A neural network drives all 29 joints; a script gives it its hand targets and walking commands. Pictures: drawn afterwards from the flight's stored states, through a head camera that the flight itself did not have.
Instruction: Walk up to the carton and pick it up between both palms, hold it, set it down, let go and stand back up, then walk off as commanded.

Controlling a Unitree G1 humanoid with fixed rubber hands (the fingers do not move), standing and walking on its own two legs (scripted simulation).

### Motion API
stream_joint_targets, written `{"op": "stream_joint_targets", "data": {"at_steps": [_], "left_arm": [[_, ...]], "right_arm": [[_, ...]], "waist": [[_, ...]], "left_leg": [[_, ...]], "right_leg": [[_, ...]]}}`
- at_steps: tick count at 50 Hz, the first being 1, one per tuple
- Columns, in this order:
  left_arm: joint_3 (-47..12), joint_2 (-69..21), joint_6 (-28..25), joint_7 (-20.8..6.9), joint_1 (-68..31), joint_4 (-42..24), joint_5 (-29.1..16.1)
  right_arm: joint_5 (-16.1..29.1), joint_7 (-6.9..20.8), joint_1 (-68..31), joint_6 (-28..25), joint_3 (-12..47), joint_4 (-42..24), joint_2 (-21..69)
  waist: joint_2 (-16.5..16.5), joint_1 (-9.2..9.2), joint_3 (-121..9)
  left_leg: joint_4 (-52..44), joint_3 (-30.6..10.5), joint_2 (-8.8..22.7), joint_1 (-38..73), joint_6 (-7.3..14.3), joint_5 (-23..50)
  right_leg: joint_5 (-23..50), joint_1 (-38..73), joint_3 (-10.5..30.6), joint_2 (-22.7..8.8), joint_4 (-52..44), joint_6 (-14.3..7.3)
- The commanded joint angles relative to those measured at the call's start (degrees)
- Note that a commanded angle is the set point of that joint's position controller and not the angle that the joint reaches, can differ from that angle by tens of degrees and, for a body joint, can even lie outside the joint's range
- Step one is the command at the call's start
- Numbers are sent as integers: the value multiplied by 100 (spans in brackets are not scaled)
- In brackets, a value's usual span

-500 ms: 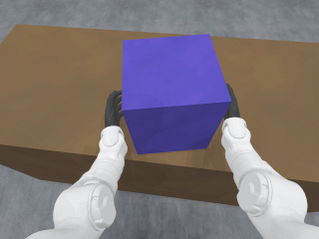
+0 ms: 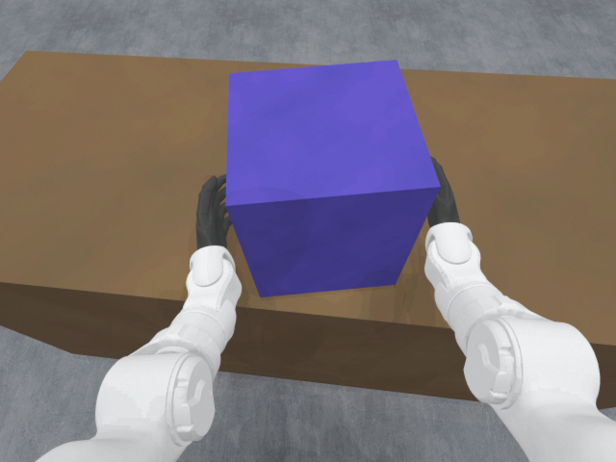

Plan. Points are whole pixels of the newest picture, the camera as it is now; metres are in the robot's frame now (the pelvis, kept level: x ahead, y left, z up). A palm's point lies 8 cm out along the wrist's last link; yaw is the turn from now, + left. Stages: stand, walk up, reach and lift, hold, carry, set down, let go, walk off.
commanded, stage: reach and lift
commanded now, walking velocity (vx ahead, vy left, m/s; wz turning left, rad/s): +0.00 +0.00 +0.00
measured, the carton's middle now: (321, 190) +0.48 +0.04 +0.03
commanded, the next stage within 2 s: none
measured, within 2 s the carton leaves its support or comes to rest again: leaves its support in 0.50 s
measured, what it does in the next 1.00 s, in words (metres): stands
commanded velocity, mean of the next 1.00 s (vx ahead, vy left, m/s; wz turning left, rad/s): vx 0.00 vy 0.00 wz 0.00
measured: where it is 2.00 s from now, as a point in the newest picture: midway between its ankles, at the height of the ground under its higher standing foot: outside the picture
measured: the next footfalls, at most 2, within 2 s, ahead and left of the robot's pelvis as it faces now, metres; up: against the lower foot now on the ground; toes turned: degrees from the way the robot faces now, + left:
none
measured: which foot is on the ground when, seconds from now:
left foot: down 0.00-1.00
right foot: down 0.00-1.00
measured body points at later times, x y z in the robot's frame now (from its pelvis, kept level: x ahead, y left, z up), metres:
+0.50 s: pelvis -0.01 +0.00 -0.01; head +0.05 +0.00 +0.44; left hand +0.38 +0.18 +0.01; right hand +0.44 -0.12 +0.04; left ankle -0.02 +0.13 -0.71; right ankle -0.01 -0.09 -0.71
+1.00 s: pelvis -0.04 -0.02 +0.02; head -0.06 -0.01 +0.47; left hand +0.38 +0.18 +0.17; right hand +0.42 -0.12 +0.21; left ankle -0.02 +0.13 -0.71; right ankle -0.01 -0.09 -0.71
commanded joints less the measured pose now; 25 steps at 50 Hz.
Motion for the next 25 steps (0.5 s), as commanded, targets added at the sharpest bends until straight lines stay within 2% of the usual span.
{"op": "stream_joint_targets", "data": {"at_steps": [1,2,3,4,5,6,7,8,9,10,11,12,13,14,15,16,17,18,19,20,21,22,23,24,25], "left_arm": [[-1661,-2988,87,-971,-3351,-239,715],[-1801,-3184,100,-961,-3249,-364,623],[-1963,-3265,105,-907,-3107,-405,524],[-1935,-3257,118,-889,-3190,-580,386],[-1981,-3329,102,-969,-3246,-330,355],[-1944,-3264,124,-909,-3389,-606,432],[-1996,-3247,103,-918,-3568,-723,392],[-2102,-3378,59,-905,-3692,-1073,400],[-2176,-3463,115,-902,-3560,-802,399],[-2219,-3503,190,-899,-3435,-715,265],[-2410,-3516,203,-920,-3514,-900,184],[-2301,-3382,218,-934,-3772,-869,264],[-2292,-3413,219,-882,-3956,-1310,181],[-2241,-3536,227,-872,-3933,-1120,192],[-2557,-3680,306,-841,-3871,-1182,67],[-2857,-3757,298,-772,-4014,-1805,-89],[-2601,-3746,384,-806,-3902,-1379,6],[-2814,-3768,483,-782,-4001,-1438,-135],[-2964,-3907,432,-721,-4133,-1962,-248],[-3030,-3923,497,-689,-4120,-2030,-254],[-3206,-3991,553,-686,-4466,-2098,-409],[-3087,-3869,632,-668,-4511,-2189,-283],[-3350,-3995,726,-623,-4568,-2503,-439],[-3348,-4021,688,-592,-4711,-2855,-465],[-3281,-4023,850,-604,-4737,-2626,-414]], "right_arm": [[-776,968,-3113,-231,1255,-299,3406],[-674,936,-3031,-208,1341,-387,3552],[-504,1000,-3152,-249,1645,-636,3538],[-434,976,-3107,-106,1704,-548,3559],[-388,919,-3115,-91,1660,-832,3686],[-404,941,-3087,-33,1740,-865,3669],[-292,948,-3281,33,1766,-965,3836],[-396,970,-3055,67,1822,-853,3869],[-294,937,-3040,118,1976,-948,3801],[-315,954,-3210,168,1829,-1085,3732],[-197,913,-3100,192,1961,-1161,3857],[-161,923,-3319,243,2053,-1423,3983],[-168,929,-3334,345,2092,-1421,4027],[-147,928,-3251,431,2054,-1397,4012],[-11,926,-3306,478,2228,-1710,4134],[141,961,-3276,523,2382,-1577,4072],[68,915,-3257,647,2219,-1675,4126],[176,916,-3337,710,2237,-1866,4086],[364,956,-3608,746,2585,-2287,4274],[369,958,-3471,833,2582,-2235,4243],[454,937,-3703,986,2529,-2492,4383],[432,943,-3606,1106,2461,-2501,4449],[669,932,-3660,1238,2732,-2715,4572],[717,912,-3692,1291,2780,-2882,4694],[675,903,-3637,1463,2709,-2880,4642]], "waist": [[-390,-178,-4416],[-412,-152,-4304],[-301,-113,-4631],[-396,-22,-4660],[-591,-183,-4516],[-427,-163,-4678],[-430,-158,-4695],[-352,-205,-4523],[-229,-175,-4512],[-337,-180,-4554],[-335,-188,-4579],[-264,-230,-4392],[-394,-217,-4751],[-346,-235,-4593],[-213,-249,-4878],[-53,-266,-4902],[-147,-290,-4664],[-199,-374,-4702],[-155,-252,-4967],[-14,-297,-4887],[-124,-396,-5119],[-53,-386,-4968],[3,-390,-4960],[66,-357,-5160],[-34,-271,-5009]], "left_leg": [[-54,368,-359,845,-127,2711],[-13,294,-335,902,-120,2697],[79,291,-319,1102,-207,3103],[137,285,-306,1158,-193,3126],[254,267,-364,986,-113,2985],[159,300,-396,946,-152,2831],[186,279,-373,1024,-149,2722],[185,265,-370,1182,-172,2863],[151,231,-368,1202,-177,2945],[173,208,-378,1038,-143,2706],[181,187,-365,1208,-150,2723],[211,247,-410,1190,-135,2629],[262,181,-391,1221,-132,2786],[243,127,-395,1190,-125,2710],[275,138,-414,1325,-182,2787],[287,62,-349,1646,-264,3233],[353,39,-376,1619,-201,3062],[369,36,-395,1469,-211,2918],[408,-101,-333,1847,-246,3237],[417,-77,-332,1989,-283,3384],[437,-108,-372,1933,-280,3170],[343,-104,-356,1829,-225,2761],[470,-148,-366,1984,-229,2981],[465,-195,-406,2019,-258,3081],[485,-160,-417,1944,-259,2991]], "right_leg": [[5152,4384,91,88,842,479],[5164,4465,39,82,846,495],[5192,4275,10,153,904,426],[5191,4196,68,191,942,432],[5507,4548,103,89,905,485],[5526,4496,123,125,1011,486],[5191,4489,130,93,948,488],[5200,4463,39,73,928,449],[5304,4355,15,64,954,501],[5167,4310,55,51,940,491],[5190,4473,104,10,919,487],[5185,4599,165,-2,937,477],[5299,4572,121,86,1063,496],[5018,4530,95,68,969,503],[5027,4457,125,94,967,444],[4933,4166,36,170,981,430],[4899,4171,67,144,921,446],[4930,4205,73,173,980,422],[4765,4081,44,233,979,435],[4683,4089,48,255,941,392],[4499,4066,79,235,894,411],[4312,4086,125,230,869,415],[4446,3994,167,255,962,418],[4445,4160,179,268,934,414],[4296,4147,203,245,922,462]]}}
